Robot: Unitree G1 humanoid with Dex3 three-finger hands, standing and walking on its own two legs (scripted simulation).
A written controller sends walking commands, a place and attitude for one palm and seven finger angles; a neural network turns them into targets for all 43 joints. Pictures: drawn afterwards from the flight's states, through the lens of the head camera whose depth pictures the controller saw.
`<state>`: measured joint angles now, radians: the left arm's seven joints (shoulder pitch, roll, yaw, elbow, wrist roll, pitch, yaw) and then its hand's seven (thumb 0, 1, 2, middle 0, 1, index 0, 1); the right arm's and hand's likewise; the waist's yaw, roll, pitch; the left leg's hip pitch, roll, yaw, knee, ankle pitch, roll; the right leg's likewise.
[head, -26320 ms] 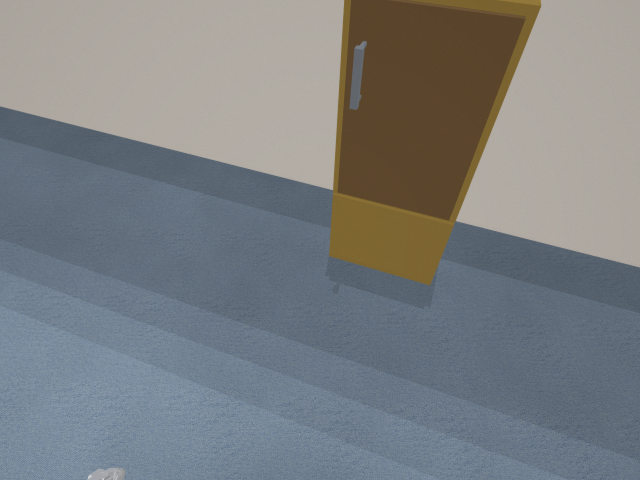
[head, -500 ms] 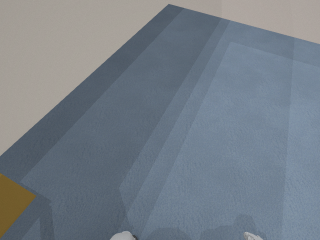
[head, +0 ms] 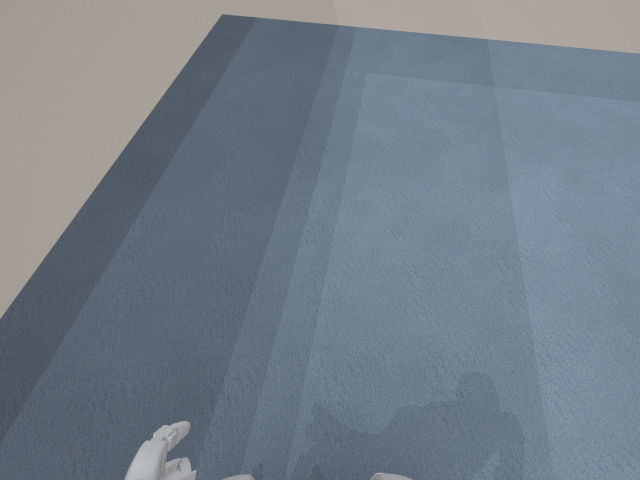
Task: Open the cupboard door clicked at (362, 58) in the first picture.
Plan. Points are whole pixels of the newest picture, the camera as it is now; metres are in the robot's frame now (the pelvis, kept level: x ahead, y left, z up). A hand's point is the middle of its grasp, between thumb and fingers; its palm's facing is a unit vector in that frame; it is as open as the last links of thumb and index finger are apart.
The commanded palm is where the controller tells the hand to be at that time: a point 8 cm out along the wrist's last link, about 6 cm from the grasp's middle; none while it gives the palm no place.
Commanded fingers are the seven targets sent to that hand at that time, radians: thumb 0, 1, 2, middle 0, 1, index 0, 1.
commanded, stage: walk to a spot facing it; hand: left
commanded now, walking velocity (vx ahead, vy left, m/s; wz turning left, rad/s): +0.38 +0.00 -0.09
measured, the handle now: out of the picture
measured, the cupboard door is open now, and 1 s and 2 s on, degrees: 49 49 49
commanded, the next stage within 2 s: turn to face it in 0.68 s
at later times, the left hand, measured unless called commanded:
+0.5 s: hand (194, 374) +0.29 +0.21 -0.16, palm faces -0.02 -0.99 -0.15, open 7.4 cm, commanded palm none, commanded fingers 0.00 0.90 0.90 -0.20 -0.30 -0.20 -0.30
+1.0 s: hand (250, 272) +0.49 +0.14 -0.18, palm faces +0.00 -0.99 -0.16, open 7.3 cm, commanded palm none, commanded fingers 0.00 0.90 0.90 -0.20 -0.30 -0.20 -0.30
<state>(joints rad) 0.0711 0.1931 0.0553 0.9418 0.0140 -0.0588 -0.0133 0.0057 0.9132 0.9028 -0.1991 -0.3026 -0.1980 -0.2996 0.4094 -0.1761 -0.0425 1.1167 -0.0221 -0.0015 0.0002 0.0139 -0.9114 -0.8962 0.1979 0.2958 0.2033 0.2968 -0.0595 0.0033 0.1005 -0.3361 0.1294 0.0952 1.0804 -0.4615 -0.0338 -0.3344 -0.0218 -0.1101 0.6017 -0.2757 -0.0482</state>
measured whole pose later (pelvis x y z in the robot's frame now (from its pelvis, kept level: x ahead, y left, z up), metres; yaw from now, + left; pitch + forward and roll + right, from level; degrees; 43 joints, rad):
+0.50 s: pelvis +0.24 +0.03 +0.02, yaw -4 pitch +1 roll +0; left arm 0.22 0.18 0.06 1.04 0.03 -0.01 -0.03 0.01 0.92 0.90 -0.20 -0.30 -0.20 -0.30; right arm 0.27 -0.16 -0.05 1.04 -0.03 -0.08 -0.01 0.00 -0.94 -0.90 0.20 0.30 0.21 0.30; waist 0.02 -0.03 0.03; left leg -0.19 0.06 0.19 0.40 -0.22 0.02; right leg -0.53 -0.10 -0.06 0.98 -0.24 0.00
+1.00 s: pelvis +0.46 -0.03 +0.00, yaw -1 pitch +0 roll -1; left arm 0.25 0.17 0.04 1.08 0.01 -0.04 0.02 0.00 0.93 0.90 -0.20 -0.30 -0.20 -0.30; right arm 0.21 -0.16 -0.04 1.03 -0.02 -0.02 0.01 0.01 -0.92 -0.90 0.19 0.30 0.20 0.30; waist -0.02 -0.03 0.07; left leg -0.44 0.08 0.12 0.62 -0.14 -0.02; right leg -0.10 -0.04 -0.21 0.49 -0.37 0.00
